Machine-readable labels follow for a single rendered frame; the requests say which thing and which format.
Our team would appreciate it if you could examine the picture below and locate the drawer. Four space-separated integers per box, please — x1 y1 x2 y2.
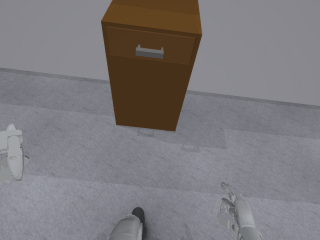
107 26 196 64

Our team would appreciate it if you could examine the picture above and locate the right robot forearm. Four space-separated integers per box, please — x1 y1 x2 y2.
237 226 263 240

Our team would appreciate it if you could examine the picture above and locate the robot left shin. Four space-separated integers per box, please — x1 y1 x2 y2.
124 214 140 221

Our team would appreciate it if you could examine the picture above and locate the robot right hand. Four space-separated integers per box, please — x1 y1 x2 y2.
218 182 256 234

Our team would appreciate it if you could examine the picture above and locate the robot left foot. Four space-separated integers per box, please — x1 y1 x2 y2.
132 207 145 240

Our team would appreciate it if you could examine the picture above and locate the robot left hand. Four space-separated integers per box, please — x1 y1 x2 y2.
0 123 29 185

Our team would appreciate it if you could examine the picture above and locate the handle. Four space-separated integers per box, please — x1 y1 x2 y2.
135 44 164 59

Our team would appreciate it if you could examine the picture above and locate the cabinet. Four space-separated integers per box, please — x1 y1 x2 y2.
101 0 202 132

